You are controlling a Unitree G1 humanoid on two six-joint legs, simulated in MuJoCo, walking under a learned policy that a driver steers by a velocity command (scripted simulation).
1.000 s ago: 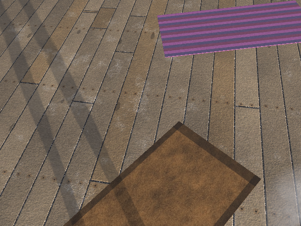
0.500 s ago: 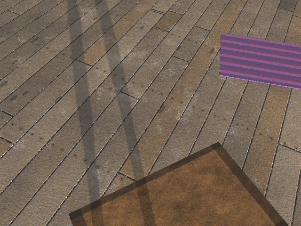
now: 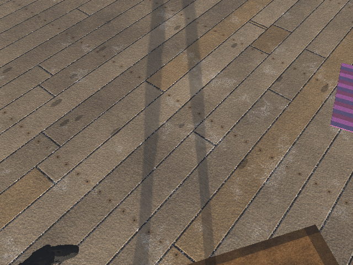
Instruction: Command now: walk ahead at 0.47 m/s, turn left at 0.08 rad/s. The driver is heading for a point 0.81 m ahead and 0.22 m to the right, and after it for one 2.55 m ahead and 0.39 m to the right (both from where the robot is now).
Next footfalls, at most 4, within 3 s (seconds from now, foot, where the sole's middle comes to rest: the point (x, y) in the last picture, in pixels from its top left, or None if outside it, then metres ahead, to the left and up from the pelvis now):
0.38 left None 0.37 0.13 -0.76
0.88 right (227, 230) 0.57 -0.21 -0.76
1.34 left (214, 155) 0.91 -0.20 -0.76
1.78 right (262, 175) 0.80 -0.39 -0.76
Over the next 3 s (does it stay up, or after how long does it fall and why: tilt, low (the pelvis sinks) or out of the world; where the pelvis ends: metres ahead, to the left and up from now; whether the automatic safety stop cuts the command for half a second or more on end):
stays up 0.78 -0.25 0.01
